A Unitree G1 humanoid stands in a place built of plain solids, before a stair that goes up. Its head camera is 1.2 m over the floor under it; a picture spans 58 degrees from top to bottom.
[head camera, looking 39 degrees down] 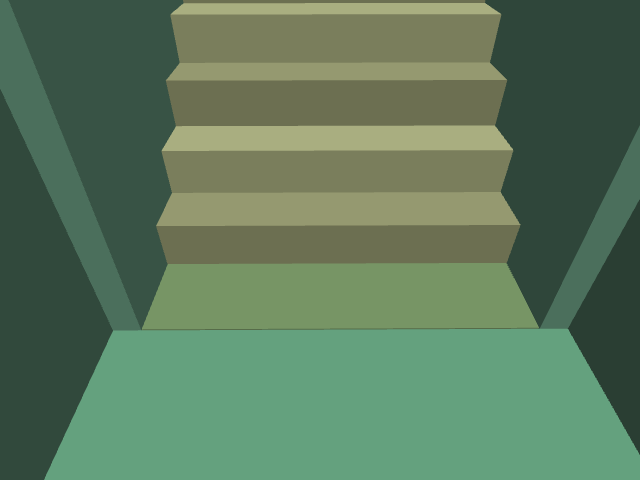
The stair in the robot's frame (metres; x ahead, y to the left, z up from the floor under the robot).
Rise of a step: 0.20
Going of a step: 0.23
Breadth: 1.40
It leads straight ahead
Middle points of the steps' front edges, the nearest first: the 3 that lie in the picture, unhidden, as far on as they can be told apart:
1.33 -0.07 0.20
1.56 -0.07 0.40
1.79 -0.07 0.59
